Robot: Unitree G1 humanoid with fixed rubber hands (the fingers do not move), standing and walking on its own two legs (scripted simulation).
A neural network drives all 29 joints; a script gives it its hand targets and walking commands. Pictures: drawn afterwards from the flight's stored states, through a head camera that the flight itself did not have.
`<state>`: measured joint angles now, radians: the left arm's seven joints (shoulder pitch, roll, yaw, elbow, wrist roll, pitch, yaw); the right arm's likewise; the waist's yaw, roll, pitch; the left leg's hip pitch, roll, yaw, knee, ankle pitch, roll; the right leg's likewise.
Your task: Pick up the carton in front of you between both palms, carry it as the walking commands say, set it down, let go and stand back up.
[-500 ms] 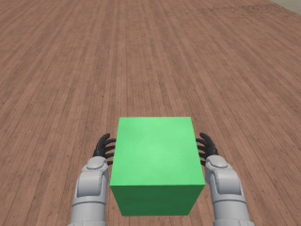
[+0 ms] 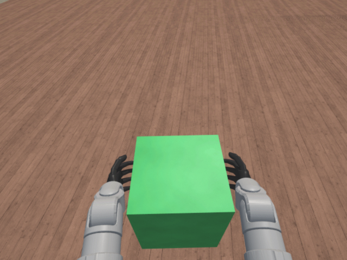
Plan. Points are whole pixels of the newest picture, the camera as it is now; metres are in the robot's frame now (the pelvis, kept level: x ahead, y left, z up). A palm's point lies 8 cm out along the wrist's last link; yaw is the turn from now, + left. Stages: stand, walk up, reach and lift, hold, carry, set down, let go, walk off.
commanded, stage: hold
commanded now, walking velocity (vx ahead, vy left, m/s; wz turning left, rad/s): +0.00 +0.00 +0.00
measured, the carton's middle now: (178, 194) +0.30 +0.01 -0.05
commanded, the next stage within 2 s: set down in 0.42 s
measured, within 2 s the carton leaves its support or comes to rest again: neither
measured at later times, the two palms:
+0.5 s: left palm (135, 185) +0.27 +0.11 +0.05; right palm (264, 181) +0.28 -0.19 +0.04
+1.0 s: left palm (153, 189) +0.35 +0.09 -0.11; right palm (251, 195) +0.33 -0.21 -0.11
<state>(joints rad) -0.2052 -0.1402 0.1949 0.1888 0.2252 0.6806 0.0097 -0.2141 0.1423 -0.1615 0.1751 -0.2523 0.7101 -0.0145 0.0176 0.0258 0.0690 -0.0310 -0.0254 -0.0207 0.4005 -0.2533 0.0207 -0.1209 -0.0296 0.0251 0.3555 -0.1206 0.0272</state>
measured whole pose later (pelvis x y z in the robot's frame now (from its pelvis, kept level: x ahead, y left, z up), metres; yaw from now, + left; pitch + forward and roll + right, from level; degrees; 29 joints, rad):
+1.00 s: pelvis -0.03 -0.02 -0.05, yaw +1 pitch +16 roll +1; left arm -0.59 -0.22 0.45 0.55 0.34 0.21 0.05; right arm -0.60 0.09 -0.45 0.53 -0.36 0.26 0.09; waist -0.08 0.06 0.14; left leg -0.74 -0.04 -0.04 0.81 -0.35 -0.01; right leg -0.84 -0.02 0.03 0.77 -0.21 0.01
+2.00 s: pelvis -0.08 -0.03 -0.29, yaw +5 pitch +47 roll +4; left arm -1.25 0.03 0.40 0.76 0.16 0.29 0.12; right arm -1.16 -0.08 -0.51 0.61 -0.24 0.35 0.00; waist -0.12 0.09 0.01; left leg -2.02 -0.09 -0.02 1.78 -0.59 -0.05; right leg -2.13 -0.01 0.06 1.72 -0.41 0.01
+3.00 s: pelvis -0.09 -0.02 -0.39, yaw +5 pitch +38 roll -1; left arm -1.64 0.25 0.10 1.07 -0.05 0.24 0.13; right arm -1.47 -0.30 -0.48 0.90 -0.08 0.27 0.06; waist -0.19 0.08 0.44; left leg -2.18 -0.16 -0.04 2.18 -0.66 -0.05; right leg -2.26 -0.06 0.05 2.08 -0.48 0.04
